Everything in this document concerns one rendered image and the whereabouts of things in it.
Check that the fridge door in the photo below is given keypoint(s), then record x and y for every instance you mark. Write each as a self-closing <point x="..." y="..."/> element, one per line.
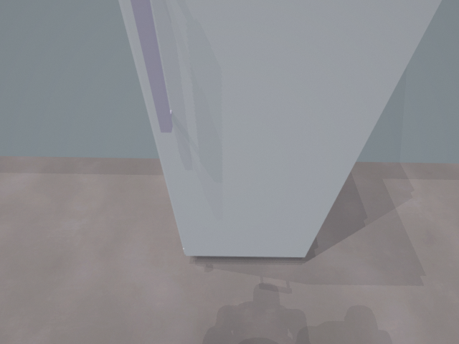
<point x="272" y="103"/>

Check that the handle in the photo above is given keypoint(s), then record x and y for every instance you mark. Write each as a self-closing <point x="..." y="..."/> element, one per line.
<point x="149" y="45"/>

